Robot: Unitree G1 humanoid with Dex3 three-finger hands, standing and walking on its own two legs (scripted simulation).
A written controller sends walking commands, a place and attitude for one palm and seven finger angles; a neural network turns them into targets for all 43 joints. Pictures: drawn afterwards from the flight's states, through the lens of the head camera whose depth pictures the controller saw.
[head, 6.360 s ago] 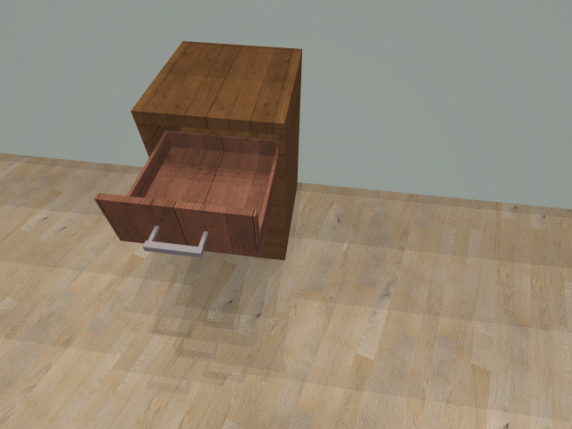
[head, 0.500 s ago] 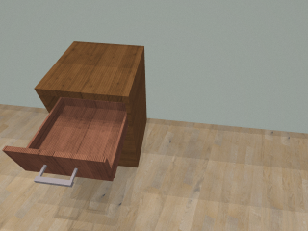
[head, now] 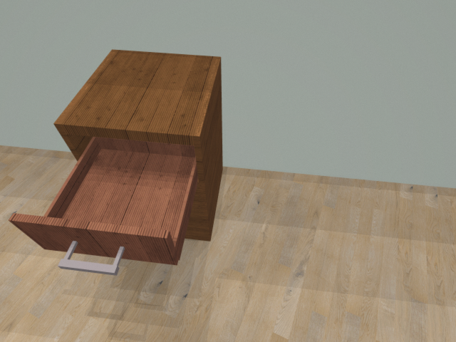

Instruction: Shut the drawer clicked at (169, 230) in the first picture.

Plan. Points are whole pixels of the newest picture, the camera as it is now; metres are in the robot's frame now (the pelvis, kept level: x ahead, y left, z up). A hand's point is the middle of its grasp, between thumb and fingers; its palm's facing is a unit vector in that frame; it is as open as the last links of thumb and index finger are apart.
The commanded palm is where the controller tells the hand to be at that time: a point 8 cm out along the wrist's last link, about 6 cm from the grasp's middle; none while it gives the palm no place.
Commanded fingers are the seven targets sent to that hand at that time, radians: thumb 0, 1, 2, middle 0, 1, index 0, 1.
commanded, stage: shuffle to correct the standing spot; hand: left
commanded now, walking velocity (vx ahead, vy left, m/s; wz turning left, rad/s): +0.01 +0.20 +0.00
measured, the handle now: (92, 258) +0.31 +0.37 -0.20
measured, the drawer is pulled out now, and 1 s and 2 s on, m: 0.30 0.30 0.30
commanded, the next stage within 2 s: come to a stop and stand still in 1.22 s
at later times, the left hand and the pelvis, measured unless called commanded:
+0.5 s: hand out of the picture +0.04 +0.23 -0.16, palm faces +0.02 -0.97 -0.25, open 7.4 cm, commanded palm none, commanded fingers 0.00 0.90 0.90 -0.20 -0.30 -0.20 -0.30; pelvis -0.02 +0.05 +0.00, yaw -1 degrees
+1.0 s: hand out of the picture -0.05 +0.32 -0.17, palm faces +0.10 -0.97 -0.24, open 7.4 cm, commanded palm none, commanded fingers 0.00 0.90 0.90 -0.20 -0.30 -0.20 -0.30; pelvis -0.02 +0.12 +0.00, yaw -1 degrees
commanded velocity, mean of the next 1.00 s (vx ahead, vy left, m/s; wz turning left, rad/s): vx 0.04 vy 0.20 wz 0.00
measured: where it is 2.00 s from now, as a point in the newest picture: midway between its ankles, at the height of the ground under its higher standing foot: outside the picture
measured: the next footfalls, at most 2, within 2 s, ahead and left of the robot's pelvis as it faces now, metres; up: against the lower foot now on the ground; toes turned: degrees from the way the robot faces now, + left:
right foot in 0.58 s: -0.01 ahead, -0.05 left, +0.00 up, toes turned -9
left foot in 1.02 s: +0.05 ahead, +0.26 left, +0.00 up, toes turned +5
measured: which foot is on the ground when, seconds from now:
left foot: down 0.00-0.60, up 0.62-1.00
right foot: down 0.00-0.20, up 0.22-0.56, down 0.58-1.00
